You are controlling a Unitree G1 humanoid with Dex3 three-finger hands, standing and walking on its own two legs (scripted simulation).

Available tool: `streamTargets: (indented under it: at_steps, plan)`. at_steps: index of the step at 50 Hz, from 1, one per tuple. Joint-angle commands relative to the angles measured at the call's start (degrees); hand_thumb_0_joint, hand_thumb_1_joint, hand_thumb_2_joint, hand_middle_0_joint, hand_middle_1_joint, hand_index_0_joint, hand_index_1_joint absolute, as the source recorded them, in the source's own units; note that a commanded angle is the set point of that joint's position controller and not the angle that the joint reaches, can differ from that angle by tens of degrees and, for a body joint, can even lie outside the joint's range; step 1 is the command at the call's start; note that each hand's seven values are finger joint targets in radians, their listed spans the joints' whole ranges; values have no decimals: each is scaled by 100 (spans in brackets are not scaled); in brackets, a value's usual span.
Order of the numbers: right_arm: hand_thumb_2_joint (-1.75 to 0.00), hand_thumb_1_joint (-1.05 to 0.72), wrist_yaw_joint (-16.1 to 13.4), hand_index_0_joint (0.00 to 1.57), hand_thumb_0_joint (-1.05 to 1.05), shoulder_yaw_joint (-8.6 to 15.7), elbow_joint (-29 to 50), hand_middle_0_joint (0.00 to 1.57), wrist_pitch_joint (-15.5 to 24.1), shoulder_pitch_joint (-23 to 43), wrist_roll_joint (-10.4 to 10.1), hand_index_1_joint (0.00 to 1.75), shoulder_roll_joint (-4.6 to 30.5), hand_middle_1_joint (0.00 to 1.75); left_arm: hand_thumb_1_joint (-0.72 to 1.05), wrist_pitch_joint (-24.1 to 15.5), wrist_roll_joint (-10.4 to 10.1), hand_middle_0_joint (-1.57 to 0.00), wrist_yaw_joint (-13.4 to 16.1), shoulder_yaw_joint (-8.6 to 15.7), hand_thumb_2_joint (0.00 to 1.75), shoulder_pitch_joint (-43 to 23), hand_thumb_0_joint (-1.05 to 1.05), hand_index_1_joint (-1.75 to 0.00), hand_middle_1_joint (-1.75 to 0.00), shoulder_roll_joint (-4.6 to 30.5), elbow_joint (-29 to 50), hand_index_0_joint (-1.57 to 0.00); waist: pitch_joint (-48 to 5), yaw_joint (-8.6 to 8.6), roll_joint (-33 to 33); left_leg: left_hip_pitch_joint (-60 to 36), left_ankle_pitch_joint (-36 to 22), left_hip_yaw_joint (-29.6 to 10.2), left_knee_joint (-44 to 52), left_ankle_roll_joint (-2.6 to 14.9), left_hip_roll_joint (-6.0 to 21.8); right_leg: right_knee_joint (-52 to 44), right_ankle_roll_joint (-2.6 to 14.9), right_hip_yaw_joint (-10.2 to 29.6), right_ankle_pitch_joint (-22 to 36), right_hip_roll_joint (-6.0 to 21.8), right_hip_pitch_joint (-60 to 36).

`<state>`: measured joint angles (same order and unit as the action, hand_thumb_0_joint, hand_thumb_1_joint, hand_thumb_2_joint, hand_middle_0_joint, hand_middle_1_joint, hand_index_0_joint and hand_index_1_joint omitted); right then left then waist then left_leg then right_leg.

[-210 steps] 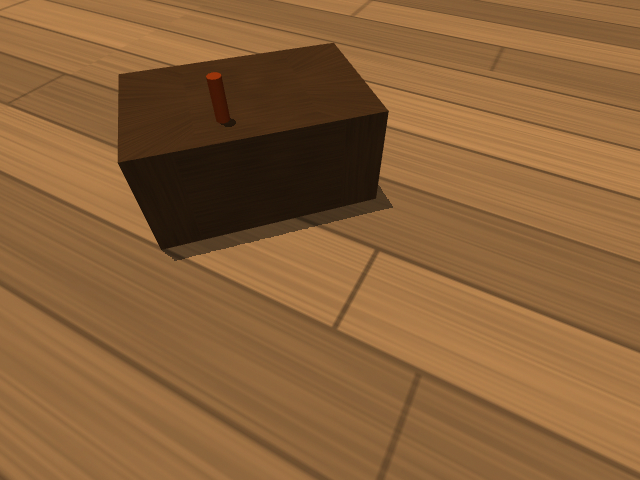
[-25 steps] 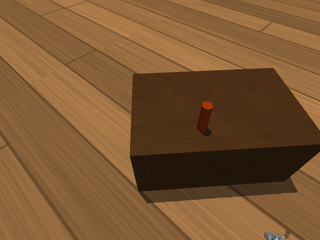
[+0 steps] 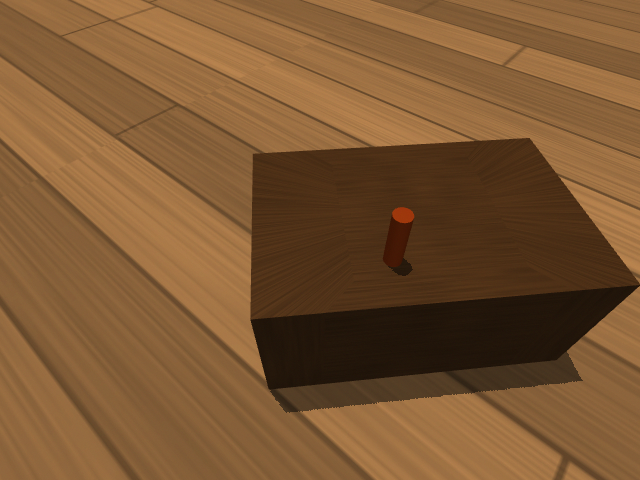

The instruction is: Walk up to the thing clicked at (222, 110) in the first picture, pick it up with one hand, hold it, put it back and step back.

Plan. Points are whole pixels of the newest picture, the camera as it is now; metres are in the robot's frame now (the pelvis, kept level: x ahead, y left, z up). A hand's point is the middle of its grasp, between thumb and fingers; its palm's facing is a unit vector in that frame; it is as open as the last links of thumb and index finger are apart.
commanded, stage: walk up
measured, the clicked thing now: (397, 238) +0.67 -0.18 -0.25
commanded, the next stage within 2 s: stand in 0.28 s
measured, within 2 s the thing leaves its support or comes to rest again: neither
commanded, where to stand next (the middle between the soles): +0.04 -0.03 m, yaw +1 degrees
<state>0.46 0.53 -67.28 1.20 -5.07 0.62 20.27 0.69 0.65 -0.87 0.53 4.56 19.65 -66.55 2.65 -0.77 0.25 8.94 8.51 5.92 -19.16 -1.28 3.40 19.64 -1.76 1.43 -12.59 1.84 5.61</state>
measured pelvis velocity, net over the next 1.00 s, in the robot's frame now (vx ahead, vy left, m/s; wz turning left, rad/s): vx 0.00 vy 0.01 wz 0.02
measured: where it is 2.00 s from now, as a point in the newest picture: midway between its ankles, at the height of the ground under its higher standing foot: outside the picture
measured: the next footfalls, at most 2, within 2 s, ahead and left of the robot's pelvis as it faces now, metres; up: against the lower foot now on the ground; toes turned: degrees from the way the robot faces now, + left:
none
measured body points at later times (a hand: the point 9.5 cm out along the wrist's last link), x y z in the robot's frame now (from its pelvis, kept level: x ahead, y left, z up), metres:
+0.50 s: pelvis +0.00 +0.00 +0.00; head +0.01 +0.00 +0.45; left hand +0.08 +0.30 -0.13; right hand +0.10 -0.30 -0.13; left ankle +0.02 +0.13 -0.75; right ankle -0.02 -0.14 -0.75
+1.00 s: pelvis +0.00 +0.01 +0.00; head +0.01 +0.01 +0.45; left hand +0.07 +0.31 -0.13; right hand +0.08 -0.29 -0.13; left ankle +0.02 +0.13 -0.75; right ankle -0.02 -0.14 -0.75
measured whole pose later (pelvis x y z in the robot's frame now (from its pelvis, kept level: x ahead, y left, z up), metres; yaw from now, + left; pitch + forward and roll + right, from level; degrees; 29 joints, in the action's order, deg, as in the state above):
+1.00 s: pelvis +0.00 +0.01 +0.00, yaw +1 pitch -2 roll +0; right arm 0.8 0.9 -65.9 0.4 -5.1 0.8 19.7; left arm 0.0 1.0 -0.3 0.4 6.8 20.0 -64.9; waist 2.7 -0.1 0.2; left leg 8.0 8.1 5.3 -18.3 -0.7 2.6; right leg 17.2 -2.4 0.7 -11.6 2.6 3.6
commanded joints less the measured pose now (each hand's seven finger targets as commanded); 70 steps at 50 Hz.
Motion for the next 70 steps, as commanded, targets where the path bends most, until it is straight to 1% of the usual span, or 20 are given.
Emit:
streamTargets:
  at_steps: [1, 4, 13, 14, 16, 18, 21, 23, 24, 29, 32, 35, 42, 47, 50, 54, 56, 62, 69, 70]
  plan:
    - [-90, -90, -86, 20, 0, 204, 413, 20, 162, 340, -20, 30, 1246, 30, 90, -146, -35, -20, 72, 198, 90, -259, 0, -30, -30, 1230, 368, -20, -574, 27, -1, -558, -512, -563, 250, 186, 543, -319, 264, 333, 997, 510, 254]
    - [-90, -90, -91, 20, 0, 225, 428, 20, 149, 362, -27, 30, 1237, 30, 90, -144, -28, -20, 83, 198, 90, -253, 0, -30, -30, 1236, 354, -20, -549, 18, 39, -647, -681, -534, 219, 189, 553, -315, 251, 301, 1077, 496, 328]
    - [-90, -90, -86, 20, 0, 253, 466, 20, 115, 394, -23, 30, 1214, 30, 90, -144, -13, -20, 104, 198, 90, -154, 0, -30, -30, 1225, 356, -20, -513, 15, 35, -676, -699, -499, 202, 203, 568, -359, 239, 269, 1103, 487, 306]
    - [-90, -90, -91, 20, 0, 243, 477, 20, 84, 390, 1, 30, 1196, 30, 90, -197, 14, -20, 125, 210, 90, -209, 0, -30, -30, 1298, 443, -20, -450, 25, -1, -559, -950, -534, 156, 190, 600, -435, 230, 345, 1324, 638, 239]
    - [-90, -90, -87, 20, 0, 250, 482, 20, 63, 407, -14, 30, 1207, 30, 90, -224, 3, -20, 137, 217, 90, -131, 0, -30, -30, 1284, 419, -20, -552, 31, -11, -744, -1134, -547, 113, 209, 628, -413, 219, 328, 1504, 632, 214]
    - [-90, -90, -75, 20, 0, 231, 478, 20, 64, 383, -19, 30, 1160, 30, 90, -228, -11, -20, 139, 226, 90, -135, 0, -30, -30, 1323, 421, -20, -476, 9, 34, -695, -1025, -572, 216, 160, 599, -419, 202, 274, 1342, 583, 215]
    - [-90, -90, -58, 20, 0, 240, 502, 20, 50, 449, -23, 30, 1175, 30, 90, -232, -10, -20, 137, 207, 90, -152, 0, -30, -30, 1281, 462, -20, -477, 27, 49, -719, -909, -578, 205, 170, 601, -496, 210, 276, 1214, 592, 258]
    - [-90, -90, -53, 20, 0, 226, 502, 20, 44, 426, -16, 30, 1171, 30, 90, -233, 0, -20, 135, 205, 90, -144, 0, -30, -30, 1269, 460, -20, -389, 13, 9, -600, -597, -590, 259, 161, 568, -574, 195, 299, 1013, 602, 243]
    - [-90, -90, -53, 20, 0, 242, 512, 20, 34, 409, -14, 30, 1178, 30, 90, -231, 9, -20, 143, 223, 90, -142, 0, -30, -30, 1310, 472, -20, -477, 13, 28, -656, -606, -588, 230, 205, 592, -556, 220, 316, 1051, 632, 188]
    - [-90, -90, -55, 20, 0, 245, 526, 20, 53, 444, -7, 30, 1198, 30, 90, -239, 0, -20, 137, 209, 90, -101, 0, -30, -30, 1296, 500, -20, -586, 40, -13, -767, -959, -609, 204, 201, 631, -492, 218, 272, 1229, 631, 162]
    - [-90, -90, -54, 20, 0, 228, 503, 20, 57, 379, -12, 30, 1177, 30, 90, -232, -3, -20, 136, 203, 90, -78, 0, -30, -30, 1277, 495, -20, -484, 46, -31, -633, -735, -622, 266, 185, 602, -553, 211, 294, 1041, 639, 142]
    - [-90, -90, -51, 20, 0, 232, 519, 20, 60, 392, -3, 30, 1164, 30, 90, -223, -6, -20, 136, 208, 90, -116, 0, -30, -30, 1302, 514, -20, -462, 44, 7, -623, -849, -630, 296, 183, 601, -504, 218, 231, 1040, 619, 159]
    - [-90, -90, -39, 20, 0, 243, 507, 20, 51, 325, -15, 30, 1190, 30, 90, -225, -1, -20, 128, 192, 90, -10, 0, -30, -30, 1281, 492, -20, -352, 38, 21, -617, -586, -676, 328, 195, 580, -584, 206, 239, 770, 604, 273]
    - [-90, -90, -48, 20, 0, 245, 520, 20, 62, 291, -1, 30, 1174, 30, 90, -218, -2, -20, 130, 205, 90, -22, 0, -30, -30, 1301, 524, -20, -445, 37, -11, -639, -709, -676, 293, 208, 590, -517, 229, 259, 866, 635, 175]
    - [-90, -90, -53, 20, 0, 250, 518, 20, 51, 266, -8, 30, 1176, 30, 90, -203, 9, -20, 128, 206, 90, 10, 0, -30, -30, 1291, 512, -20, -313, 35, 14, -540, -478, -689, 355, 200, 561, -551, 224, 229, 721, 615, 258]
    - [-90, -90, -45, 20, 0, 245, 537, 20, 58, 256, -7, 30, 1164, 30, 90, -218, 1, -20, 131, 195, 90, -6, 0, -30, -30, 1303, 532, -20, -364, 33, 21, -539, -693, -704, 318, 212, 570, -547, 214, 220, 749, 619, 220]
    - [-90, -90, -51, 20, 0, 246, 536, 20, 61, 262, -4, 30, 1187, 30, 90, -216, 9, -20, 122, 190, 90, 54, 0, -30, -30, 1280, 528, -20, -379, 54, -36, -567, -617, -695, 286, 234, 566, -565, 226, 241, 813, 646, 213]
    - [-90, -90, -44, 20, 0, 259, 536, 20, 48, 269, -8, 30, 1201, 30, 90, -200, 20, -20, 125, 191, 90, 71, 0, -30, -30, 1278, 535, -20, -281, 42, -25, -486, -330, -769, 369, 204, 548, -577, 226, 187, 484, 609, 300]
    - [-90, -90, -39, 20, 0, 268, 551, 20, 44, 230, -3, 30, 1201, 30, 90, -231, 35, -20, 137, 186, 90, 77, 0, -30, -30, 1308, 587, -20, -441, 28, 32, -552, -681, -729, 201, 233, 553, -598, 212, 198, 804, 662, 189]
    - [-90, -90, -37, 20, 0, 249, 534, 20, 45, 206, -12, 30, 1191, 30, 90, -233, 25, -20, 135, 177, 90, 102, 0, -30, -30, 1284, 576, -20, -378, 24, 11, -502, -618, -741, 243, 214, 532, -599, 203, 201, 789, 654, 216]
